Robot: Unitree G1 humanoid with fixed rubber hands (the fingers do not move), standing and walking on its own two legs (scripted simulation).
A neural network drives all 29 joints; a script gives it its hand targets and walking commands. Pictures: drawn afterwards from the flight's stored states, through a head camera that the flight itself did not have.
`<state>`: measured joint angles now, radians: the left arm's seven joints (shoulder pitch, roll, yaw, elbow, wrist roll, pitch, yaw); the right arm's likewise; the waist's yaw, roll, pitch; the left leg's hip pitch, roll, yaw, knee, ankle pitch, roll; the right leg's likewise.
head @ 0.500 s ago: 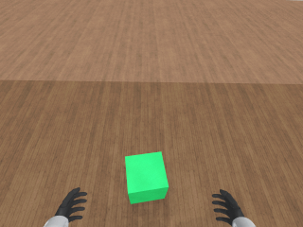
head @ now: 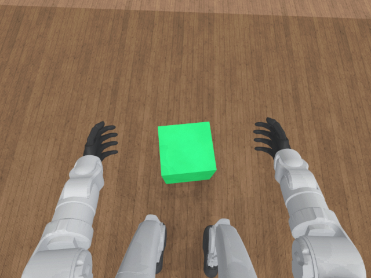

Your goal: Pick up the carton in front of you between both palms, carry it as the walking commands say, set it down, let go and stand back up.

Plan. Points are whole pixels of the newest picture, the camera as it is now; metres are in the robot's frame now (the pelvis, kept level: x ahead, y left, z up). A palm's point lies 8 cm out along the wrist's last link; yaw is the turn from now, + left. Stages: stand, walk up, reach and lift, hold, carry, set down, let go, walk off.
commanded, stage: reach and lift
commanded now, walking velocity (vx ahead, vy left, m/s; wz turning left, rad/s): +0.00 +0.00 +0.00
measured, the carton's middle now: (185, 155) +0.49 +0.02 -0.56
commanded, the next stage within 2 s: none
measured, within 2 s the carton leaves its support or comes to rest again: neither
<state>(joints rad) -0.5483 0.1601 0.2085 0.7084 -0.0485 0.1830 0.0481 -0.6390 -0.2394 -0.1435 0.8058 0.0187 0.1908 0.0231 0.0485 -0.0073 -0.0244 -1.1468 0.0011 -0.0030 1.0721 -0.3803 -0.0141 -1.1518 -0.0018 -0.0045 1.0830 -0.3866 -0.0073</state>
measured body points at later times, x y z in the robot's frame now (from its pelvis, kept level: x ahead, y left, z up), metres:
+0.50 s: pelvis -0.01 +0.00 -0.04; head +0.31 -0.01 +0.28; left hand +0.49 +0.22 -0.16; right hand +0.55 -0.17 -0.16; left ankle +0.06 +0.12 -0.65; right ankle +0.06 -0.11 -0.65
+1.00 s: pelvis -0.05 +0.00 -0.24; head +0.31 -0.01 +0.02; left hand +0.47 +0.22 -0.40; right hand +0.53 -0.17 -0.40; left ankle +0.06 +0.13 -0.65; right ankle +0.06 -0.11 -0.65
